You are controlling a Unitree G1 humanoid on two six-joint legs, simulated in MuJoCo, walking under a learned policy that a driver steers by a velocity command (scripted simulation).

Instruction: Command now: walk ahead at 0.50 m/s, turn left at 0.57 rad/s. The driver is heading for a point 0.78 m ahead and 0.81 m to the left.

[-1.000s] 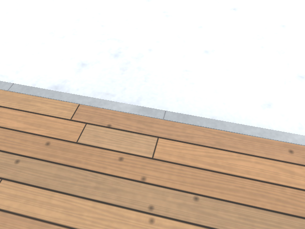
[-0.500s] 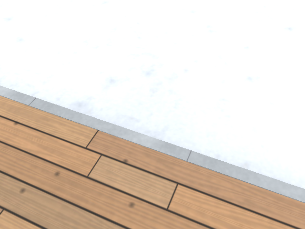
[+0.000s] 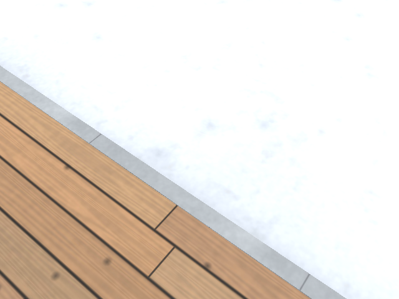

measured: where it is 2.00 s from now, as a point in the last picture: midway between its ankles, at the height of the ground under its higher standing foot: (73, 175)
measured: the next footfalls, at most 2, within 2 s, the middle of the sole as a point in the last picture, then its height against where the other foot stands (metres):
right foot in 0.26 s outside the picture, level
left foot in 0.78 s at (149, 290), level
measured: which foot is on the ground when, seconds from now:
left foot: down 0.00-0.28, up 0.30-0.76, down 0.78-1.00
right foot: up 0.00-0.24, down 0.26-0.78, up 0.80-1.00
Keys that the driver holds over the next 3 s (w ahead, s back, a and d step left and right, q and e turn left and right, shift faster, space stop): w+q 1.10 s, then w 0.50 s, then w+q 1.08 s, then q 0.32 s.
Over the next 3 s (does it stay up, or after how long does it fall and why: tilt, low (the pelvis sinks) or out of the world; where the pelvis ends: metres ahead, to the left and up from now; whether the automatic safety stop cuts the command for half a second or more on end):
stays up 1.06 0.94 0.00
